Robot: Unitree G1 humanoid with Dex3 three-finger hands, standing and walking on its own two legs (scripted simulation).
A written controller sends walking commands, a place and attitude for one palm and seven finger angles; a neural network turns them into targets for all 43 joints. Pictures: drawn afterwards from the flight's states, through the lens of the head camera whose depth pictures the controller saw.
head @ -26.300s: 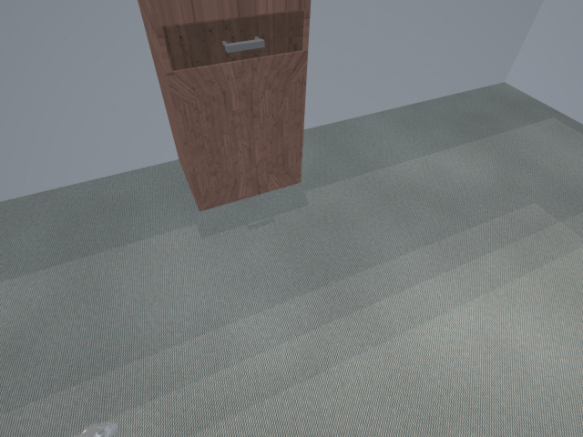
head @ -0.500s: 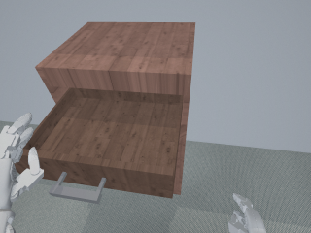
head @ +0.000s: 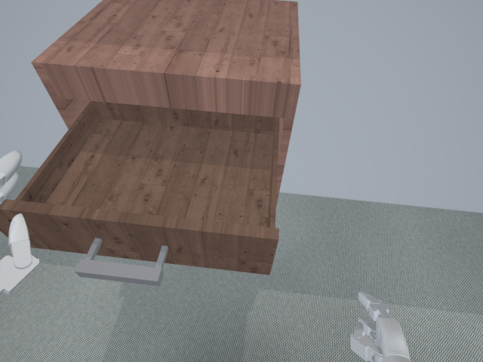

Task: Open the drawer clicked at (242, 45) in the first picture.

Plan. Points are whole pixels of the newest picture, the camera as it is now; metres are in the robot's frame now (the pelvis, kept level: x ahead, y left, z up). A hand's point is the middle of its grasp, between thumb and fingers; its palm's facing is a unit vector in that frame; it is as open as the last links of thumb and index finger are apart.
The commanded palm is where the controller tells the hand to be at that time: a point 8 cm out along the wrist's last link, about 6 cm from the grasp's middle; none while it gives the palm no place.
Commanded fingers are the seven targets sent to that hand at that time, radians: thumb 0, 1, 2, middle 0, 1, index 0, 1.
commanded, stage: step back with the hand held close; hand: left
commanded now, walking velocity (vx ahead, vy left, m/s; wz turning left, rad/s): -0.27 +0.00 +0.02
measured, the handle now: (125, 260) +0.27 +0.22 +0.00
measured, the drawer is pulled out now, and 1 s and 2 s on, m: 0.30 0.30 0.30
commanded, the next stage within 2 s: stop stepping back and stand still in 0.84 s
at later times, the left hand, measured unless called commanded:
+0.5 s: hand out of the picture +0.12 +0.24 +0.17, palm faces +0.36 -0.79 -0.50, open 7.4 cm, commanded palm +0.05 +0.28 +0.19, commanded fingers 0.00 0.90 0.90 -0.20 -0.30 -0.20 -0.30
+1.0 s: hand out of the picture -0.01 +0.23 +0.17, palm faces +0.45 -0.80 -0.40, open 7.4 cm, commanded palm -0.08 +0.26 +0.19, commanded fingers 0.00 0.90 0.90 -0.20 -0.30 -0.20 -0.30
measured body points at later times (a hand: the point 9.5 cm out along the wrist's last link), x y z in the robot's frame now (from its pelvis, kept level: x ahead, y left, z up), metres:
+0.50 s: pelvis -0.07 +0.00 -0.01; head -0.04 +0.02 +0.44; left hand +0.10 +0.28 +0.20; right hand +0.11 -0.25 -0.08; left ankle -0.06 +0.14 -0.73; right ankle -0.01 -0.09 -0.73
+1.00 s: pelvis -0.19 -0.02 +0.00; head -0.17 +0.01 +0.45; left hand -0.04 +0.27 +0.20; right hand +0.00 -0.24 -0.07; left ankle -0.18 +0.11 -0.73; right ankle -0.13 -0.11 -0.69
